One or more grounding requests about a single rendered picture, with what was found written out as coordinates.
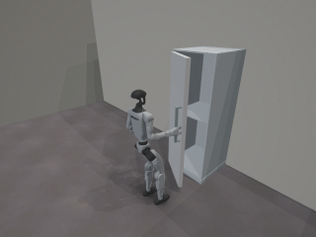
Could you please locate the fridge door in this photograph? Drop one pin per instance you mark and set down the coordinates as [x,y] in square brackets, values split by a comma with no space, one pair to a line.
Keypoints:
[179,97]

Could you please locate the robot right hand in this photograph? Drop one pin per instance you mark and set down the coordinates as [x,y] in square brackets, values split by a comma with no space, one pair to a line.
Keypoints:
[175,131]

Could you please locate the handle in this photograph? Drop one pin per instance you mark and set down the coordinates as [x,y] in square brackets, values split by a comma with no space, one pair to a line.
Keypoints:
[176,122]

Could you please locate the left robot thigh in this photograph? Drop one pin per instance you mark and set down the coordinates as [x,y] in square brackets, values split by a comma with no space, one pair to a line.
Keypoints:
[149,165]

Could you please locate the robot right shin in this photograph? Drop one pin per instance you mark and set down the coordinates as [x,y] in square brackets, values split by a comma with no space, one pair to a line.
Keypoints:
[160,185]

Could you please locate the right robot upper arm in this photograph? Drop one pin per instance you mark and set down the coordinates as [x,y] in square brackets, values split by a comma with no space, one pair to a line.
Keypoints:
[148,118]

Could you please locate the right robot forearm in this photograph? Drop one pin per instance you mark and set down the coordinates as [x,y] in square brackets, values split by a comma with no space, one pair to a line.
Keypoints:
[158,136]

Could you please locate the left robot upper arm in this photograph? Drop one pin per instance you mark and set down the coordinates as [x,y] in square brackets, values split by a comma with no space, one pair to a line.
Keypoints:
[128,121]

